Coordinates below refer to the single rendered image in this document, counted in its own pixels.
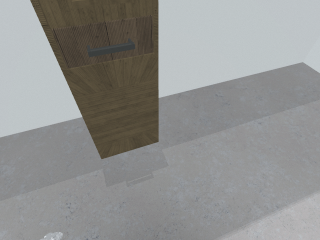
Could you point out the cabinet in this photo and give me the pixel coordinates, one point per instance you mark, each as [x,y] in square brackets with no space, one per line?
[118,99]

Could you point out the drawer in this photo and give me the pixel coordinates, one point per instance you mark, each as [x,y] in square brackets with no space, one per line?
[73,40]

